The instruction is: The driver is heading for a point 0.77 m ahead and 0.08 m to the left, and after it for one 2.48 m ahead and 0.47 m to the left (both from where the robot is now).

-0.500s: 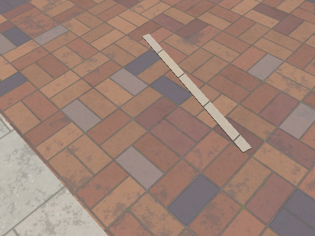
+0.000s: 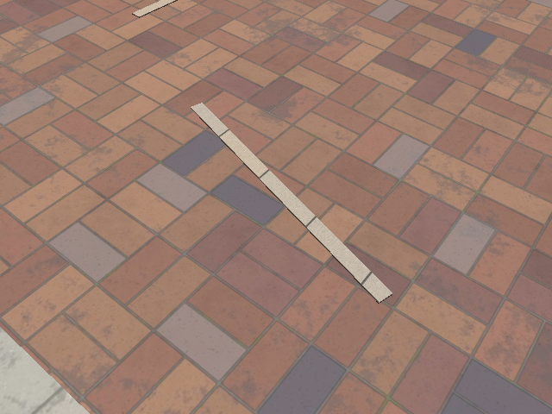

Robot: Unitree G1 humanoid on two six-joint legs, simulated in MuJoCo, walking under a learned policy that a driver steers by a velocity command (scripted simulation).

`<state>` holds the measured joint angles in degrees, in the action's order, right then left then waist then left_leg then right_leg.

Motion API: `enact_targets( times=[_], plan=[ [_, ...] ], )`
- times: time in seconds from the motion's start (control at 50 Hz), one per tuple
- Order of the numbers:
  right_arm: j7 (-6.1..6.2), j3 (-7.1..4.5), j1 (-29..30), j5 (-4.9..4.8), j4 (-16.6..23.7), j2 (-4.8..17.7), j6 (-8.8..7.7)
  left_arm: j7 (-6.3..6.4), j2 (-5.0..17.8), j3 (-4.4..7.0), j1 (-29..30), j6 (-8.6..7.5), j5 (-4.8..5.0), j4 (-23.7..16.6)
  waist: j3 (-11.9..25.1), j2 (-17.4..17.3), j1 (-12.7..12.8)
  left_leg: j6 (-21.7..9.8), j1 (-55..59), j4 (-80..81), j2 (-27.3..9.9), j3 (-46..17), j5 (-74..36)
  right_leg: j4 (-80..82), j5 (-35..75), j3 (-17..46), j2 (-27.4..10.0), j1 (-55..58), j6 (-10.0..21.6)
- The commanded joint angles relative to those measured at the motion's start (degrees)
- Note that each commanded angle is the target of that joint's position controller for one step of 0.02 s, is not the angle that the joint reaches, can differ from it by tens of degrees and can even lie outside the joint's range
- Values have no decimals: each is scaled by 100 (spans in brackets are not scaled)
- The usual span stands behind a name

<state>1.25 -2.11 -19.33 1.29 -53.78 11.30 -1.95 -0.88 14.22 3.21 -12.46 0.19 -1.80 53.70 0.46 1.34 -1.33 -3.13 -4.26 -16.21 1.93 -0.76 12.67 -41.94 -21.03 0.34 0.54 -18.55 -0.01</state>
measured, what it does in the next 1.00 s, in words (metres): walks ahead, turning left: right foot, then left foot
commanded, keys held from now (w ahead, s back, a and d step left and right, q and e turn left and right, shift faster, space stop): w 0.28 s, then w+q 0.58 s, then w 0.14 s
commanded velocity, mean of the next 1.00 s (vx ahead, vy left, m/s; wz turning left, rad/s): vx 0.45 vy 0.00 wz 0.26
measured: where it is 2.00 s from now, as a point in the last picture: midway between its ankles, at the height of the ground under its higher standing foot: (213, 253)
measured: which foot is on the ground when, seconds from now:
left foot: down 0.00-0.18, up 0.20-0.64, down 0.66-1.00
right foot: up 0.00-0.14, down 0.16-0.68, up 0.70-1.00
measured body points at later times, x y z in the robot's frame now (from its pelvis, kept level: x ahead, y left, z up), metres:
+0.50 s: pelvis +0.18 -0.05 -0.01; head +0.20 -0.06 +0.44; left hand +0.12 +0.19 -0.15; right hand +0.32 -0.29 -0.15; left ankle +0.32 +0.09 -0.69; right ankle +0.07 -0.12 -0.75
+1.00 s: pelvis +0.46 +0.02 +0.00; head +0.48 +0.04 +0.44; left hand +0.54 +0.30 -0.12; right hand +0.54 -0.25 -0.13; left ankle +0.39 +0.04 -0.75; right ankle +0.66 -0.12 -0.68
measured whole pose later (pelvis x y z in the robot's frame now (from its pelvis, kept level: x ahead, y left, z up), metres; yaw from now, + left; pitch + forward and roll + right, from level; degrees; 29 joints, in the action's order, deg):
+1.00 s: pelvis +0.46 +0.02 +0.00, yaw +19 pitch +1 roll +0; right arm -0.4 -3.6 -21.5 -0.1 -53.3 14.6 -3.4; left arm -1.2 14.6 1.9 -5.7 -1.7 -2.6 45.8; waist -2.5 2.1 -2.7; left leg -8.2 -3.0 -14.5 9.2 -4.2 11.6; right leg -48.9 -3.7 1.8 -7.9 -39.3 -2.1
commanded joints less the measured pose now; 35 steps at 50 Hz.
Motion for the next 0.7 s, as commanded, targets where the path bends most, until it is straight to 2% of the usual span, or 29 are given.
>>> enact_targets(
  times=[0.02,0.06,0.1,0.14,0.16,0.18,0.2,0.22,0.24,0.26,0.3,0.34,0.38,0.46,0.54,0.58,0.6,0.62,0.64,0.66,0.68,0.7],
  plan=[
    [-9,-265,-558,19,-44,954,-116,-45,254,22,933,-207,21,-571,-492,-850,-289,-1024,842,759,-1482,-1576,412,309,-86,-210,-42,-1367,36],
    [-39,-290,-566,22,-99,969,-139,-60,237,9,1015,-241,33,-619,-493,-891,-262,-1042,602,726,-1505,-1502,327,600,-81,-290,-38,-1044,142],
    [-81,-311,-455,4,-119,994,-144,-58,227,6,891,-272,56,-606,-496,-919,-115,-981,132,624,-1497,-1360,74,1022,153,-405,19,-392,265],
    [-112,-318,-142,-81,-92,1004,-134,-20,195,21,155,-317,47,-353,-412,-722,351,-752,-841,127,-1306,-1005,-211,1842,908,-570,176,1151,374],
    [-116,-272,-73,-78,-55,869,-158,42,395,97,-471,-360,24,-124,-164,-424,603,-573,-1534,-447,-1078,-746,-270,1981,834,-301,87,2289,431],
    [-139,-172,174,-80,140,583,-189,128,884,221,-1300,-420,-71,27,265,525,1003,-316,-2317,-1999,-564,-137,296,2608,-352,1135,-1080,3263,633],
    [-142,-117,198,-80,366,366,-209,131,1601,381,-1793,-403,-10,135,284,1644,1036,-171,-3563,-3483,115,436,1843,3440,-1642,3363,-2323,3461,1212],
    [-128,-260,290,41,300,913,-150,115,1178,282,-1364,-360,10,82,-309,658,749,-283,-3805,-4325,-257,-17,1780,3375,-1835,3310,-2317,2764,1381],
    [-210,-253,266,39,238,808,-161,71,819,173,-788,-374,39,-101,-629,309,455,-321,-3785,-4501,-485,-167,1191,3388,-1505,2777,-1997,2286,1293],
    [-271,-221,183,13,170,675,-175,44,590,106,-495,-414,51,-180,-696,227,283,-270,-3599,-4432,-616,-161,763,3490,-826,2236,-1701,1983,1163],
    [-338,-220,149,68,102,633,-123,76,446,39,-439,-513,61,-154,-605,283,129,-110,-3380,-4324,-722,-41,292,3604,466,1407,-1349,1874,997],
    [-376,-215,282,64,135,581,-57,104,449,23,-765,-592,72,15,-525,296,118,-21,-3487,-4427,-660,9,15,3540,1755,850,-1260,1962,949],
    [-389,-204,611,32,245,523,-20,120,413,-3,-1061,-631,76,152,-584,244,160,32,-3746,-4386,-578,-52,-229,3515,2591,419,-1237,1986,898],
    [-420,-110,1413,23,581,387,-18,135,294,-85,-1099,-663,63,214,-784,276,200,56,-3649,-3355,-423,202,-966,3558,3456,-321,-1059,1692,751],
    [-459,3,2069,32,890,300,-20,215,395,-107,-1357,-691,83,373,-866,240,303,-179,-3055,-2161,-297,744,-1230,3485,4466,-711,-1205,1929,647],
    [-419,-35,1845,38,875,435,-24,274,565,-83,-1329,-676,80,400,-588,333,137,-415,-2591,-1940,-7,962,-904,2841,6178,-902,-1292,2371,563],
    [-392,-71,1552,50,803,527,-22,313,653,-61,-1297,-644,69,396,-366,432,-6,-538,-2295,-1942,162,1051,-620,2302,6994,-983,-1339,2565,531],
    [-373,-128,1011,58,659,645,-29,338,741,-32,-1227,-586,34,373,-49,511,-248,-680,-1791,-1916,314,1061,-335,1470,7446,-1046,-1392,2619,531],
    [-354,-212,315,76,445,802,-52,332,812,-7,-1169,-530,21,323,354,531,-516,-841,-990,-1676,420,955,-245,427,7139,-1055,-1410,2418,549],
    [-306,-339,-432,146,240,1057,-70,294,849,5,-1050,-510,40,222,703,295,-901,-1083,191,-1255,191,469,-95,-1021,5858,-1147,-1258,1560,498],
    [-222,-501,-658,168,266,1629,-43,201,340,-87,-1260,-536,75,-33,1209,-813,-655,-1668,1622,-1189,-1398,-1787,164,-3169,1618,-1192,-568,-243,320],
    [-256,-542,-452,12,356,1787,18,122,442,-32,-1133,-580,128,-308,1661,-1102,-459,-2390,2295,-235,-2201,-4481,179,-4481,-906,-135,352,-1787,231]
  ],
)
